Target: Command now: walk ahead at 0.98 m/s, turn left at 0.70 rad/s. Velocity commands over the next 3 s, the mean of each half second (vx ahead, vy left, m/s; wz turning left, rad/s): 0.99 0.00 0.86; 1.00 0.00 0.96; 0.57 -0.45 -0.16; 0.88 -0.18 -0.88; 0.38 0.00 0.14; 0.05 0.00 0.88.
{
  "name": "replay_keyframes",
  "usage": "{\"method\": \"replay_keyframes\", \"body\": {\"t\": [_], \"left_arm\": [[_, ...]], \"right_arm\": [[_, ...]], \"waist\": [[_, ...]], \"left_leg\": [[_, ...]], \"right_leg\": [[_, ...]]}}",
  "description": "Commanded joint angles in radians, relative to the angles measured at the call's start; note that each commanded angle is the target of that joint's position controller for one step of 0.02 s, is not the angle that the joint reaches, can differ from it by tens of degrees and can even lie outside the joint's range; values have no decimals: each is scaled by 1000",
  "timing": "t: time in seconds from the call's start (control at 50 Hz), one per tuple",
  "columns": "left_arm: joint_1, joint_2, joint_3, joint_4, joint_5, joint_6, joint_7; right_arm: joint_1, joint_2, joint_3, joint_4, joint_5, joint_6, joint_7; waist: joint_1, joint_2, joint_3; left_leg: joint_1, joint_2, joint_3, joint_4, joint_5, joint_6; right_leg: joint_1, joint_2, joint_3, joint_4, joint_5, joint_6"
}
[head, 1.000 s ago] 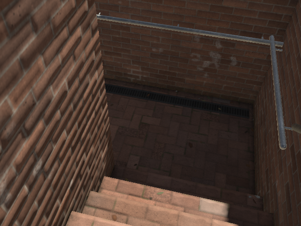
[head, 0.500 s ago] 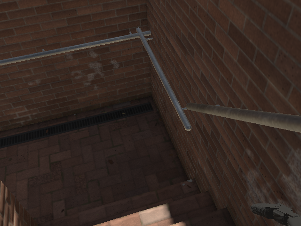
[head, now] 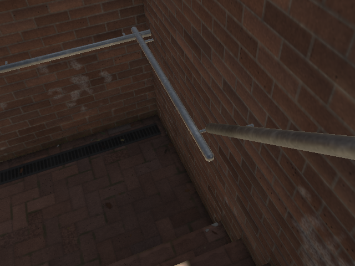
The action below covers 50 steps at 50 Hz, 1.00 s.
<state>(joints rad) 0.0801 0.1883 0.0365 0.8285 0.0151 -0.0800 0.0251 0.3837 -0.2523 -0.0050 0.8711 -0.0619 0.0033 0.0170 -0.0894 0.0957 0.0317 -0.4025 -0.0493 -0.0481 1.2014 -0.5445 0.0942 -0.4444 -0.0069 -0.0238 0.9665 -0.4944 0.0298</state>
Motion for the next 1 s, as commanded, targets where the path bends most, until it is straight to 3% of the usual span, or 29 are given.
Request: {"method": "replay_keyframes", "body": {"t": [0.02,0.1,0.14,0.18,0.2,0.22,0.24,0.26,0.32,0.34,0.36,0.38,0.42,0.46,0.5,0.54,0.58,0.6,0.62,0.66,0.7,0.74,0.76,0.78,0.84,0.9,0.94,0.98,1.0], "left_arm": [[-172,115,25,-70,-2,-20,11],[70,116,36,60,7,-70,17],[-38,68,16,55,11,-70,17],[-120,131,32,33,-17,-30,9],[-228,214,53,42,-32,-21,-9],[-320,145,32,-17,-7,4,-8],[-334,-11,-11,-103,32,34,14],[-149,37,-7,-148,82,33,17],[-1,87,5,-67,87,15,7],[4,69,-6,-98,86,11,12],[17,125,5,-47,72,16,26],[-79,193,27,-85,50,10,23],[-192,161,2,-104,31,-6,-5],[-125,72,-18,-84,26,9,-35],[47,96,-5,-41,12,13,-25],[249,163,24,6,9,-6,-6],[629,176,51,90,-34,2,9],[507,111,27,59,-59,17,-12],[416,114,-3,30,-4,7,-42],[495,90,9,64,-8,-17,-64],[510,140,11,84,8,-53,-49],[325,58,-31,34,10,-54,-36],[216,91,-31,3,-6,-57,-29],[253,190,-20,18,-12,-66,-29],[415,146,-26,98,-11,-79,-19],[379,238,8,102,41,-62,-23],[480,186,5,148,54,-56,-20],[504,185,12,170,61,-18,8],[351,235,35,139,68,2,3]], "right_arm": [[2,-70,-28,-63,-14,5,-7],[-183,-66,-57,-137,11,-50,-7],[-77,-17,-40,-138,69,-34,14],[128,-49,-52,-80,73,28,17],[494,-70,-77,49,55,50,-1],[554,-102,-83,53,74,56,12],[441,-144,-52,63,77,41,35],[412,-143,-32,46,94,4,29],[179,-114,-20,-52,59,-41,-15],[102,-225,-52,-81,43,-67,-29],[123,-249,-66,-46,25,-76,-22],[101,-194,-56,-27,43,-79,-27],[55,-96,-23,-49,83,-73,-49],[-39,-65,-20,-68,92,-49,-45],[-43,-74,-20,-48,68,-50,-35],[-136,-84,-31,-52,40,-37,-28],[-239,-42,-37,-63,37,-24,-17],[-202,59,-23,-75,26,-23,-27],[-76,134,1,-150,63,-24,-50],[-100,111,-1,-119,3,-3,-55],[-225,100,-2,-207,-19,-7,-47],[-345,49,2,-226,9,-9,-41],[-328,42,-9,-200,11,-5,-22],[-282,13,-31,-157,-6,15,-11],[-491,28,-31,-196,26,-30,24],[-506,-16,-42,-192,91,-24,21],[-390,-77,-64,-140,80,8,24],[27,-115,-98,33,25,31,23],[117,-141,-114,73,31,29,33]], "waist": [[-16,-205,18],[99,-200,12],[-37,-104,-72],[-149,-155,-56],[-335,-193,-206],[-447,33,-49],[-277,338,139],[-75,288,99],[112,-84,-23],[138,108,-83],[121,95,-108],[129,-16,-44],[90,-157,11],[74,-63,29],[99,67,7],[180,72,3],[394,-105,-8],[294,-208,98],[85,-341,61],[108,-177,-16],[63,-256,29],[3,-91,186],[-10,-124,184],[12,-188,85],[137,-149,137],[145,-243,113],[147,-204,65],[-27,-90,-60],[-145,45,-24]], "left_leg": [[-75,68,99,71,213,7],[-395,60,-16,-142,648,-10],[171,18,147,-441,1278,-65],[382,58,207,-509,1050,-6],[775,18,225,-168,968,50],[665,103,12,-497,684,168],[466,121,-37,-443,1255,80],[441,131,-242,-317,1231,8],[102,162,-481,-477,847,136],[36,270,-758,-574,816,235],[58,287,-857,-599,645,258],[32,225,-802,-482,437,229],[-184,55,-589,-365,231,178],[-362,-49,-439,-306,238,138],[-243,-33,-475,-148,298,167],[-142,-20,-462,82,532,194],[-340,-153,-236,756,663,125],[-522,-255,-154,987,-80,134],[-827,-162,-71,1047,-210,121],[-894,-21,-58,970,-38,124],[-988,63,-126,790,213,95],[-654,79,-103,202,580,-23],[-388,59,-11,104,743,-48],[-257,31,82,237,814,-35],[-463,96,38,-249,1301,46],[-253,119,102,-497,1103,44],[1,88,194,-652,936,39],[531,-3,176,-769,815,76],[670,47,71,-807,727,158]], "right_leg": [[-95,-273,326,-374,100,-177],[89,-245,124,90,-205,-40],[-262,-176,-133,112,-234,0],[-259,-230,-160,200,103,-51],[-452,-197,-136,560,276,-47],[-620,-53,-178,1078,75,-70],[-786,53,-176,1300,-303,-114],[-907,-14,-15,953,-146,-127],[-602,-32,94,551,178,-44],[-580,-30,115,495,242,-8],[-559,-48,166,542,362,7],[-557,-52,244,307,614,16],[-284,4,135,-2,984,15],[82,68,24,-128,1068,3],[109,66,81,-76,997,-29],[161,32,113,-179,826,-75],[573,-48,124,-561,770,-117],[550,-180,227,-655,778,-120],[715,-310,300,-146,1489,-132],[607,-326,311,-258,999,-166],[411,-332,359,-204,802,-139],[-169,-303,244,-361,421,-90],[-362,-304,231,-342,364,-83],[-325,-330,204,-304,451,-69],[42,-225,74,-133,87,-31],[139,-281,52,-68,215,-120],[197,-261,-64,160,598,-123],[8,-172,-137,751,610,-87],[-215,-43,-166,1107,42,-96]]}}
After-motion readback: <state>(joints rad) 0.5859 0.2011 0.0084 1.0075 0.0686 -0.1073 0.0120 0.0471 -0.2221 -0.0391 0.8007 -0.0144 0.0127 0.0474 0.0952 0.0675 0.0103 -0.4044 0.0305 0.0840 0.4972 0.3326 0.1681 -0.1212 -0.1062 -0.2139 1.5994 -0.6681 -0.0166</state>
